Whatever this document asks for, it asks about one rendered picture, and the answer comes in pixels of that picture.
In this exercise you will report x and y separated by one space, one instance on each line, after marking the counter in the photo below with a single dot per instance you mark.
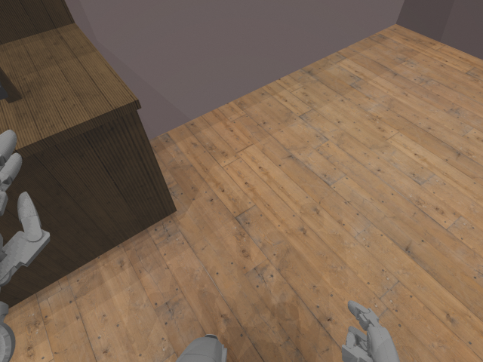
87 163

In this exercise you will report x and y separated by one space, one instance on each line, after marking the robot right hand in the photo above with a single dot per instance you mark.
376 346

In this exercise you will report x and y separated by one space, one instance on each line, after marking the robot left hand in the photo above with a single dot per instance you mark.
24 247

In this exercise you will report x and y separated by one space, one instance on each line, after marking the left robot thigh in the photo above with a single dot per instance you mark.
204 349

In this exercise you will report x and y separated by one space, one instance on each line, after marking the robot left forearm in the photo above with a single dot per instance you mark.
7 338

